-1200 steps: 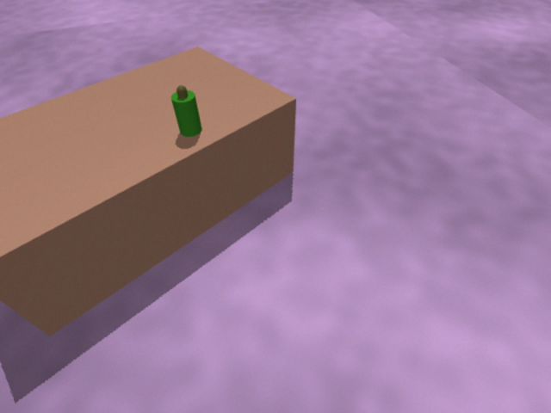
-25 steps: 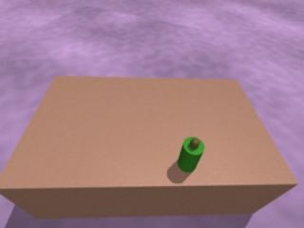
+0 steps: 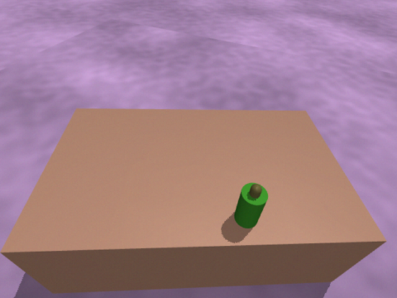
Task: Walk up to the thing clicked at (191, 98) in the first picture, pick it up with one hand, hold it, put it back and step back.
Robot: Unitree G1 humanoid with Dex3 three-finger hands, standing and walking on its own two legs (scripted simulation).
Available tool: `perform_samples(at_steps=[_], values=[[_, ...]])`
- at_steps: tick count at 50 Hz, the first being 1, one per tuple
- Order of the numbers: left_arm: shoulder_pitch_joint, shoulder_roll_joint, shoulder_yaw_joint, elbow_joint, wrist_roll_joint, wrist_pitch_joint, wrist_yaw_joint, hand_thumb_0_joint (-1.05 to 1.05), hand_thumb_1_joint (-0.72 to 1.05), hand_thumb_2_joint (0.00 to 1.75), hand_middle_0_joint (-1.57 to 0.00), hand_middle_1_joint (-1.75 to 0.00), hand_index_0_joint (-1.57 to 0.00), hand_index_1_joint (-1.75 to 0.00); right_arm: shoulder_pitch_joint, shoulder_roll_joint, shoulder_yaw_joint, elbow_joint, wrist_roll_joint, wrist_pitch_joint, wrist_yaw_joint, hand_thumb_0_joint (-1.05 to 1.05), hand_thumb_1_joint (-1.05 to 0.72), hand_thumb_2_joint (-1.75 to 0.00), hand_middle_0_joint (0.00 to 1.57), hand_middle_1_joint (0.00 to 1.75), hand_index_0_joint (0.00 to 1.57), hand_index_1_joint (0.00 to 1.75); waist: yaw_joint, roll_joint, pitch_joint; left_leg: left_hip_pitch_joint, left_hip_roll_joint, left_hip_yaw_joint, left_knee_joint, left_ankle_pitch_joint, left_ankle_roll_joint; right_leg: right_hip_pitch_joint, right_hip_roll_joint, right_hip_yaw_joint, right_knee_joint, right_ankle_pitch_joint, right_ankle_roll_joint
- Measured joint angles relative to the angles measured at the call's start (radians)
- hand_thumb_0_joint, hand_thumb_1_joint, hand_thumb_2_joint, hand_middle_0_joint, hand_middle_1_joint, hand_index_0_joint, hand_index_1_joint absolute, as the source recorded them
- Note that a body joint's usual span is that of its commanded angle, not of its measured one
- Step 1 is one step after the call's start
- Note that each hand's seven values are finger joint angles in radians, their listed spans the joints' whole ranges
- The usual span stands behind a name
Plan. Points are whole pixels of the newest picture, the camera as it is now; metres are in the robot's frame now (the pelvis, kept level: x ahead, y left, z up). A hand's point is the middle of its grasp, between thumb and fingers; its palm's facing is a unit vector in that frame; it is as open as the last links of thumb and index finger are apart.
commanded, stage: home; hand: right
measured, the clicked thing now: (251, 203) +0.49 -0.16 -0.23
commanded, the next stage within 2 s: stand in 0.70 s
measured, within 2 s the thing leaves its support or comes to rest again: neither
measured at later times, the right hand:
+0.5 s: hand out of the picture +0.06 -0.26 -0.15, palm faces -0.01 +0.93 -0.37, open 17.5 cm
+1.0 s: hand out of the picture +0.09 -0.25 -0.14, palm faces -0.02 +0.93 -0.38, open 15.6 cm
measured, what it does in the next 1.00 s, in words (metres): stands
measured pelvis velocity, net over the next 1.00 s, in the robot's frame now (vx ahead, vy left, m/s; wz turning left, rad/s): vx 0.01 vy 0.00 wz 0.01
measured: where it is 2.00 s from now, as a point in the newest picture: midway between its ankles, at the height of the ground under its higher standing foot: outside the picture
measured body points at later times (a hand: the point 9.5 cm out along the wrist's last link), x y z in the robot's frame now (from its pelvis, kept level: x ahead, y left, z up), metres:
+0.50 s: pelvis +0.00 -0.01 +0.00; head +0.00 +0.01 +0.45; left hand +0.05 +0.28 -0.15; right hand +0.07 -0.31 -0.12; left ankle +0.03 +0.10 -0.74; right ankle -0.02 -0.14 -0.74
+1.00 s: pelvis +0.01 +0.00 +0.00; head +0.02 +0.02 +0.45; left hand +0.08 +0.29 -0.14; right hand +0.09 -0.30 -0.12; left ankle +0.03 +0.10 -0.74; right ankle -0.02 -0.14 -0.74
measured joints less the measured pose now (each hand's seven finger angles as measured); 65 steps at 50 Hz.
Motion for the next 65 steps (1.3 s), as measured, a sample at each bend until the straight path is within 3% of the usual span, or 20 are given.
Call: perform_samples(at_steps=[15,44,51,58,65], values=[[0.027,-0.001,-0.003,0.048,-0.003,-0.007,-0.004,0.01,0.9,0.9,-0.2,-0.29,-0.2,-0.29,0.001,-0.012,-0.006,0.05,0.008,0.006,0.009,0.0,0.55,-0.05,0.06,0.05,0.05,0.05,-0.005,0.017,0.013,0.004,-0.001,-0.005,-0.032,0.023,-0.003,0.0,0.0,-0.005,-0.019,0.014,-0.003],[-0.045,0.001,-0.003,0.035,-0.009,-0.018,-0.008,0.01,0.9,0.9,-0.2,-0.29,-0.2,-0.29,-0.031,-0.02,0.001,0.046,0.014,0.002,0.013,0.0,0.51,-0.08,0.08,0.08,0.08,0.07,-0.016,0.016,0.02,0.011,-0.003,-0.015,-0.034,0.006,-0.003,0.029,-0.001,-0.015,-0.063,0.015,-0.002],[-0.043,0.004,-0.003,0.036,-0.009,-0.018,-0.007,0.01,0.91,0.9,-0.2,-0.29,-0.2,-0.29,-0.037,-0.02,-0.002,0.046,0.013,0.0,0.015,0.0,0.24,-0.35,0.16,0.21,0.16,0.21,-0.014,0.017,0.022,0.013,-0.008,-0.014,-0.039,0.004,0.001,0.034,-0.007,-0.015,-0.072,0.016,0.002],[-0.041,0.005,-0.003,0.037,-0.01,-0.017,-0.007,0.01,0.91,0.9,-0.2,-0.3,-0.2,-0.3,-0.042,-0.018,-0.003,0.048,0.013,-0.001,0.015,0.0,-0.23,-0.71,0.2,0.28,0.19,0.27,-0.011,0.016,0.02,0.019,-0.015,-0.014,-0.044,0.004,0.005,0.038,-0.013,-0.015,-0.07,0.011,0.005],[-0.037,0.005,-0.002,0.034,-0.01,-0.018,-0.009,0.01,0.91,0.9,-0.2,-0.3,-0.2,-0.3,-0.041,-0.018,-0.006,0.047,0.013,-0.001,0.016,0.0,-0.67,-0.85,0.21,0.3,0.2,0.29,-0.01,0.018,0.017,0.021,-0.02,-0.016,-0.049,0.005,0.006,0.038,-0.018,-0.018,-0.069,0.008,0.007]])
